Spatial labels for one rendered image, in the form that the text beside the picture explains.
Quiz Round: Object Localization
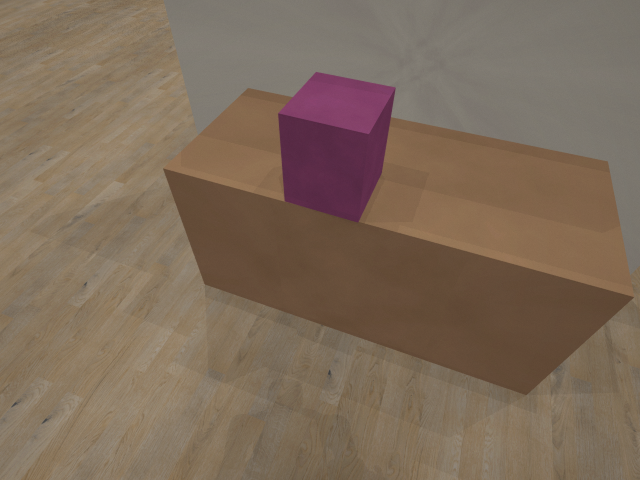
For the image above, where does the pedestal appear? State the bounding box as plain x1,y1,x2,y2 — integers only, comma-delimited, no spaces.
163,88,634,395

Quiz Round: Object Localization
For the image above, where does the carton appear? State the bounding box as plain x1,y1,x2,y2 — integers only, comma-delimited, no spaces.
278,72,396,222

